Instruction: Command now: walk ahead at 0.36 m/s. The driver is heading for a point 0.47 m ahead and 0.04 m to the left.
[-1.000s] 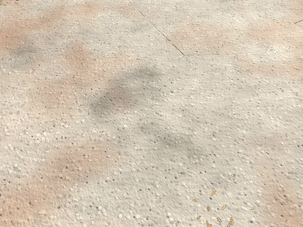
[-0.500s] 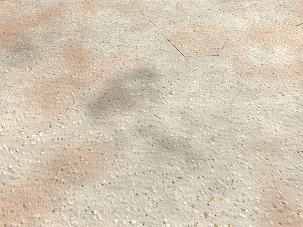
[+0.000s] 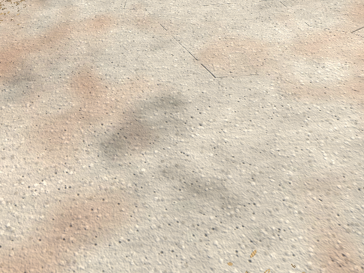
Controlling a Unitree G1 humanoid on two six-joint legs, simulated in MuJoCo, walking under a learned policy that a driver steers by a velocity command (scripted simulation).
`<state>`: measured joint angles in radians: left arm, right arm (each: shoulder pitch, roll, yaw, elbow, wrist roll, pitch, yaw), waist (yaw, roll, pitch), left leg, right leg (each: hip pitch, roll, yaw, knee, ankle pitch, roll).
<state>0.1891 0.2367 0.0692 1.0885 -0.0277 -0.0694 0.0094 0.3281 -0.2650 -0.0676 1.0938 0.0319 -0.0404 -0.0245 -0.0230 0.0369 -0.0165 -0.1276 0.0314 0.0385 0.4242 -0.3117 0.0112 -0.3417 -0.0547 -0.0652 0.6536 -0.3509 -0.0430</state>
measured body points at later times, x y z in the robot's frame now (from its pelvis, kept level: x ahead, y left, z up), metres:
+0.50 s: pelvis +0.23 -0.01 -0.02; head +0.27 -0.01 +0.43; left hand +0.12 +0.24 -0.15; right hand +0.47 -0.22 -0.12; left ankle +0.40 +0.11 -0.73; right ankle +0.03 -0.13 -0.74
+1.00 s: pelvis +0.43 +0.00 +0.00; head +0.44 -0.01 +0.45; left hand +0.54 +0.26 -0.13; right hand +0.50 -0.25 -0.15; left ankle +0.40 +0.10 -0.74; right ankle +0.49 -0.13 -0.74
